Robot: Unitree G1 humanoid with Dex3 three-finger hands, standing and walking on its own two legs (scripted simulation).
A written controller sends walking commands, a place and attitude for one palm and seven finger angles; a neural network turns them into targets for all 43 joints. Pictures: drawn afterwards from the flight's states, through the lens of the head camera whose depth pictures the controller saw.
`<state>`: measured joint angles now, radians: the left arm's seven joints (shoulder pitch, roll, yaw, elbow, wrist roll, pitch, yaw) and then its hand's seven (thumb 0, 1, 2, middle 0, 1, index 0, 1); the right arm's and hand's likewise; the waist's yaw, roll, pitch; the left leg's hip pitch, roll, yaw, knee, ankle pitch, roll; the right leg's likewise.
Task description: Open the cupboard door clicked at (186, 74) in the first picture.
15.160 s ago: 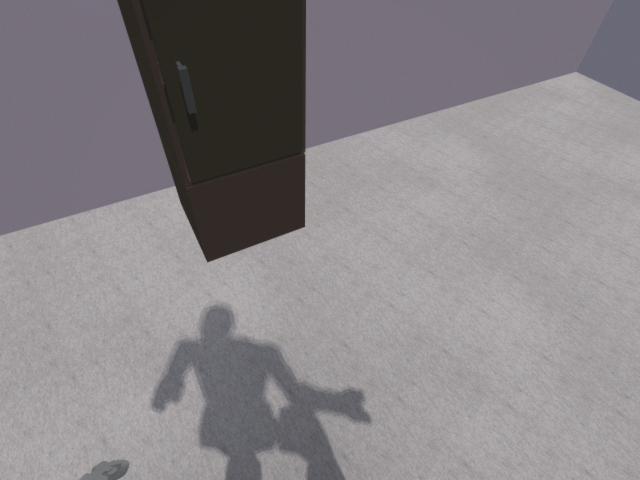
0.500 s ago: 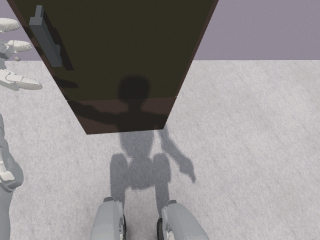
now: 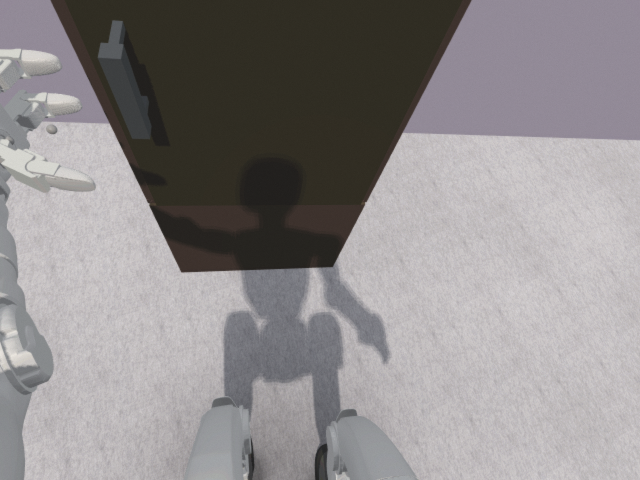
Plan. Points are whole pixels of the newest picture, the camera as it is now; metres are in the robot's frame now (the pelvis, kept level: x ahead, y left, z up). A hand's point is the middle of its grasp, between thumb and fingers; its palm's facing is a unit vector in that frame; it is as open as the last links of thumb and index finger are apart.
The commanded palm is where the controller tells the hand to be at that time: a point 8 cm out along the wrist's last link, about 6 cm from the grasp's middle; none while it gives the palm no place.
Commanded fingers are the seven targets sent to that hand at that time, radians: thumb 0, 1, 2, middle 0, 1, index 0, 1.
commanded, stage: move the hooked fingers beside the handle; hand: left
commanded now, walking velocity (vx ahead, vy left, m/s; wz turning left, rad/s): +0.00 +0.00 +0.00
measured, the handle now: (130, 83) +0.56 +0.21 +0.08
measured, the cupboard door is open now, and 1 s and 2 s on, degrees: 0 0 0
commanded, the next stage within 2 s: slide the fingers in behind the handle in 0.28 s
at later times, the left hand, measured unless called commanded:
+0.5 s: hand (66, 133) +0.49 +0.26 +0.07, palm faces +0.03 -1.00 +0.00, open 14.0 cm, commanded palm +0.48 +0.29 +0.07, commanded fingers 0.00 -0.50 0.30 -0.30 -1.20 -0.30 -1.20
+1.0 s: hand (106, 135) +0.49 +0.22 +0.07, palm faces +0.02 -1.00 +0.00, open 14.0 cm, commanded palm +0.47 +0.26 +0.07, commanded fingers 0.00 -0.50 0.30 -0.30 -1.20 -0.30 -1.20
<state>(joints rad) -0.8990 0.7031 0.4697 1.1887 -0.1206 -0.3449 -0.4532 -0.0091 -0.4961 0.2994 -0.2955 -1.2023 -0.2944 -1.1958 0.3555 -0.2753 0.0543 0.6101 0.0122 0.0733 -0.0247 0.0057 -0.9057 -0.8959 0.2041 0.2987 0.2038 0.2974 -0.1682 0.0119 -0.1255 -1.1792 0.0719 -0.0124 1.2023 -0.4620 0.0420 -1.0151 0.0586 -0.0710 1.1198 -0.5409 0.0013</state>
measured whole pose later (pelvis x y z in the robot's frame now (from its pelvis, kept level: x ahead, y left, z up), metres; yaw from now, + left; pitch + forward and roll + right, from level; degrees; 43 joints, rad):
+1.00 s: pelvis +0.00 -0.01 +0.00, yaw +0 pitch +24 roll -5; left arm -0.87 0.58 0.41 1.16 -0.12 -0.38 -0.34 -0.01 -0.50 0.30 -0.30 -1.20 -0.29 -1.20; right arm 0.37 -0.27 0.04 0.63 0.00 0.08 -0.01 0.01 -0.91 -0.90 0.20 0.30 0.20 0.30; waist -0.16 0.02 -0.13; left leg -1.15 0.07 -0.01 1.19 -0.45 0.03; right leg -1.00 0.06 -0.07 1.13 -0.54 -0.01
